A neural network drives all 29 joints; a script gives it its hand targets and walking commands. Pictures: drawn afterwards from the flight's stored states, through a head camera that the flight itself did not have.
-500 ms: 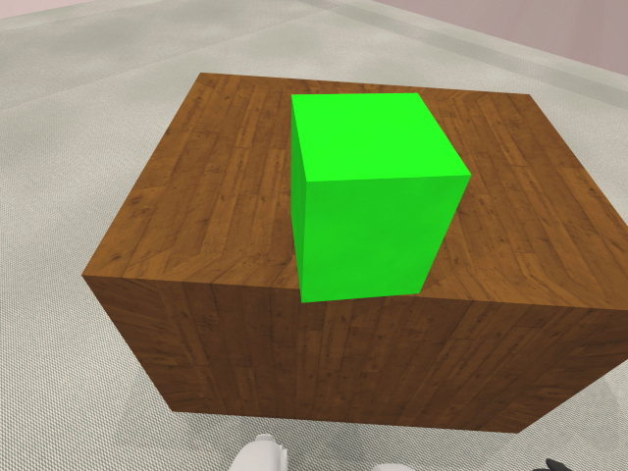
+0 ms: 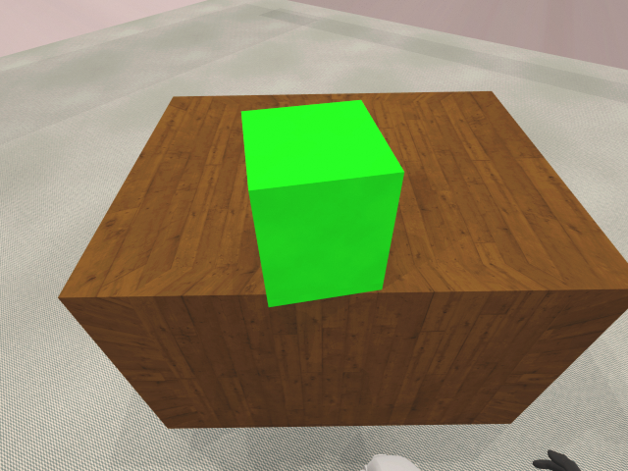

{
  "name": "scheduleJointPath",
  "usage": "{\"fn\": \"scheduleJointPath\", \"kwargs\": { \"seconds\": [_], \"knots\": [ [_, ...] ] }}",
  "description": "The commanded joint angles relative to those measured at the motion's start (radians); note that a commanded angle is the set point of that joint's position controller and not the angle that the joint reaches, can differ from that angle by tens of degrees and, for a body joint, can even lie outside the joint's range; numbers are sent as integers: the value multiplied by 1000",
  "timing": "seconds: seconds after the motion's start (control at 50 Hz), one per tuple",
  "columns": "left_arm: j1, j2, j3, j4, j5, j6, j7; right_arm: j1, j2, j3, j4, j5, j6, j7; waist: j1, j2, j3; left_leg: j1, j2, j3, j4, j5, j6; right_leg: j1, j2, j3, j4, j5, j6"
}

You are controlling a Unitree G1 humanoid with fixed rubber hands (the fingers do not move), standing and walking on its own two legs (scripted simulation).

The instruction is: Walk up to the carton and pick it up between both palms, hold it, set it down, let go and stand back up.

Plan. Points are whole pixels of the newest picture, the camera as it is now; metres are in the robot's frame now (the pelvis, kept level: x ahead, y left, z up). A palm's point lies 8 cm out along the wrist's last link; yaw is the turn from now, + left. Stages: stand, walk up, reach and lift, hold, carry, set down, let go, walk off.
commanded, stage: walk up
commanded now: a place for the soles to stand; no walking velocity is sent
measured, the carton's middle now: (314, 204) +0.53 -0.01 +0.06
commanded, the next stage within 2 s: none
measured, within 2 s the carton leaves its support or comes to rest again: neither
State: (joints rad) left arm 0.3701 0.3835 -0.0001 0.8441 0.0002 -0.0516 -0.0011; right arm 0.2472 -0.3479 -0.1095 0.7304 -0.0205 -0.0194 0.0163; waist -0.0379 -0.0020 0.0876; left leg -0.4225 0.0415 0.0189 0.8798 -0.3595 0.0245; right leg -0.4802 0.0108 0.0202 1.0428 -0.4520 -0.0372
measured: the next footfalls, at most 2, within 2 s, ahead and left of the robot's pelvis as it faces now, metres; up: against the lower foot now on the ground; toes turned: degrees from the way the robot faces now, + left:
right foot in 0.04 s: +0.10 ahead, -0.13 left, +0.00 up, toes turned +1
left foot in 0.42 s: +0.12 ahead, +0.12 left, +0.00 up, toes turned +2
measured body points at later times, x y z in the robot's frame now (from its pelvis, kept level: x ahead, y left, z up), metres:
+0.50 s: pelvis +0.06 +0.02 +0.00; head +0.08 +0.02 +0.45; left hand +0.11 +0.33 -0.11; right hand +0.17 -0.28 -0.10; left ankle +0.09 +0.12 -0.69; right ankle +0.07 -0.12 -0.67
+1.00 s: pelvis +0.08 +0.00 +0.00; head +0.10 +0.00 +0.45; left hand +0.20 +0.30 -0.10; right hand +0.19 -0.30 -0.10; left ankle +0.08 +0.12 -0.69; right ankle +0.13 -0.13 -0.69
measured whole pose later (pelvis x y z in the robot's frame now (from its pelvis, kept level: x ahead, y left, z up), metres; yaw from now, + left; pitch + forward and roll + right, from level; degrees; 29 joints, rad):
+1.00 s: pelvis +0.08 +0.00 +0.00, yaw +0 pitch -3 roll +0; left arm 0.18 0.38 0.00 0.84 0.00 -0.06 0.02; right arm 0.23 -0.37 -0.02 0.75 -0.02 -0.03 0.00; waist 0.00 0.00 0.09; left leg -0.36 0.02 0.02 0.88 -0.48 0.00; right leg -0.43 0.01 0.02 0.86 -0.38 0.00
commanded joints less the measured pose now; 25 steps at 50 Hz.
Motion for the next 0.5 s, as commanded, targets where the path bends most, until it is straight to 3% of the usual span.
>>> {"fn": "scheduleJointPath", "kwargs": {
  "seconds": [0.0,0.02,0.04,0.06,0.08,0.1,0.12,0.14,0.18,0.2,0.22,0.24,0.28,0.3,0.32,0.34,0.36,0.38,0.4,0.42,0.44,0.46,0.48],
  "knots": [
    [431,261,174,91,46,-15,19,-246,-233,-31,-71,-23,10,-11,261,-62,27,-584,85,-78,-8,-537,58,481,-28,22,-337,-100,-15],
    [362,329,175,43,63,-34,36,-225,-131,-1,-89,1,15,-12,221,-344,111,-603,-88,19,371,-350,-10,237,-223,569,-722,-571,-53],
    [117,373,163,-47,51,-47,45,-174,-178,3,-80,9,13,-18,110,-153,204,-539,-85,-177,395,-173,-9,41,-331,903,-891,-584,-119],
    [30,415,163,-77,33,-52,51,-117,-280,-30,-49,15,8,-17,64,-25,195,-447,-50,-193,365,-130,-11,-2,-351,938,-950,-659,-120],
    [6,401,160,-61,38,-56,53,-107,-311,-45,-16,10,6,-9,53,-8,176,-410,-22,-138,362,-107,-15,0,-320,898,-927,-646,-120],
    [-15,383,154,-51,41,-60,56,-76,-310,-51,-10,10,11,-3,41,-36,141,-384,-3,-132,336,-76,-15,54,-298,860,-880,-579,-99],
    [-9,360,148,-41,36,-63,57,-23,-287,-53,8,12,13,0,29,-85,76,-324,17,-127,279,-40,-14,107,-258,720,-807,-463,-78],
    [-14,333,138,-39,35,-64,51,-21,-276,-52,5,13,14,3,33,-128,51,-295,16,-114,240,-23,-6,129,-243,675,-779,-402,-68],
    [-7,319,134,-54,40,-66,43,-42,-277,-55,-9,6,11,5,45,-131,57,-280,22,-97,202,-18,-2,110,-237,611,-744,-369,-105],
    [1,328,134,-52,43,-65,39,-48,-275,-57,-17,4,7,8,50,-168,54,-268,13,-87,181,-48,4,100,-248,618,-731,-356,-128],
    [1,317,132,-58,40,-66,38,-56,-272,-55,-17,1,6,11,60,-153,67,-269,23,-83,173,-36,3,106,-252,584,-718,-344,-137],
    [23,324,134,-59,39,-66,39,-87,-263,-53,-26,2,2,13,64,-147,65,-264,27,-72,139,-58,7,112,-257,571,-700,-303,-160],
    [32,336,131,-60,39,-64,38,-96,-261,-50,-32,4,-4,12,76,-189,32,-248,22,-60,83,-110,6,163,-266,545,-645,-170,-184],
    [7,342,128,-68,42,-60,36,-94,-257,-48,-38,-1,-13,12,65,-225,25,-214,20,-50,42,-143,16,148,-267,512,-608,-106,-212],
    [-13,330,123,-77,37,-55,36,-78,-247,-46,-38,2,-23,9,55,-193,15,-162,7,-38,-28,-127,22,133,-268,480,-563,28,-215],
    [-44,334,118,-83,34,-51,36,-39,-246,-44,-24,6,-34,5,25,-179,4,-42,4,-26,-121,-80,33,73,-251,413,-489,157,-199],
    [-85,301,103,-94,25,-46,35,37,-234,-45,11,9,-47,-3,-24,-150,-40,139,-19,-13,-268,-13,42,6,-192,287,-379,292,-148],
    [-65,234,87,-94,17,-45,38,123,-247,-52,34,-5,-60,-13,-49,-66,-112,304,18,-122,-375,-9,60,-48,-142,175,-181,452,-89],
    [-15,141,70,-116,6,-46,41,162,-332,-69,31,-17,-69,-27,-35,182,-147,377,200,-454,-472,73,91,-163,-21,68,103,281,-19],
    [-9,194,83,-101,7,-39,48,115,-397,-78,22,4,-68,-27,-15,162,-91,435,372,-682,-513,217,153,-330,57,26,114,-90,15],
    [-61,267,92,-90,8,-31,54,107,-381,-73,28,16,-65,-23,-20,89,-78,377,381,-692,-492,206,183,-301,11,72,129,-129,16],
    [-60,259,90,-85,6,-27,49,86,-343,-56,35,16,-68,-26,4,38,-53,390,343,-598,-455,278,176,-300,-18,71,119,-105,12],
    [-68,248,90,-85,0,-25,43,98,-323,-43,40,18,-69,-35,2,53,-52,382,309,-524,-413,422,163,-281,-31,79,86,-95,10]
  ]
}}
